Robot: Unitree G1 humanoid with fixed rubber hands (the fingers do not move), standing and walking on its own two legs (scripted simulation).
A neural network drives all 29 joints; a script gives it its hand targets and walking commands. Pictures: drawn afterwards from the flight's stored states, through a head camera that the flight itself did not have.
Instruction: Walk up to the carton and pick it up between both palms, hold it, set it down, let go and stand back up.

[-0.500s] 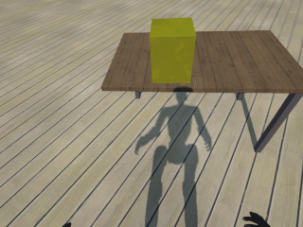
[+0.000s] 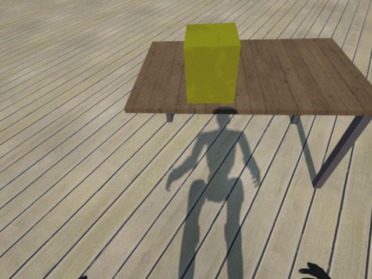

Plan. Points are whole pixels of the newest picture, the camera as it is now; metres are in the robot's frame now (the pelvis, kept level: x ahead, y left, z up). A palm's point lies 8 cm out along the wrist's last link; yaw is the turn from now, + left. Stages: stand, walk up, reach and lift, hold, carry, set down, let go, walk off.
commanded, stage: walk up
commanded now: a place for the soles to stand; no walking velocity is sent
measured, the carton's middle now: (210, 64) +0.92 -0.09 -0.01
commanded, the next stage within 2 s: none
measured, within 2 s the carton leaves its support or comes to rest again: neither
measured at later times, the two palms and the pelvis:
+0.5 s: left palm out of the picture +0.15 +0.20 -0.04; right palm out of the picture +0.17 -0.42 -0.11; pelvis +0.10 -0.11 +0.02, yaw -2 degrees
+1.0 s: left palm (113, 262) +0.20 +0.21 -0.09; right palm (335, 175) +0.40 -0.40 -0.09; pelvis +0.23 -0.09 -0.01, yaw -3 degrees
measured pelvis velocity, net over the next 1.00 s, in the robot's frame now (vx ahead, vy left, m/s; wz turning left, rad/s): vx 0.23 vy -0.09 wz -0.06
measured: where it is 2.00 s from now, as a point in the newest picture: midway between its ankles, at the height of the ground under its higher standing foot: (216, 240)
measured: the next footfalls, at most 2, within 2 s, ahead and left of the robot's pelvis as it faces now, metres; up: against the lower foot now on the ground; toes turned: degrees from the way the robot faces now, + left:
right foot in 0.26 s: +0.13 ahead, -0.15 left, +0.00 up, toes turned -2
left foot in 1.02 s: +0.38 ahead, +0.03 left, +0.00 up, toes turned -3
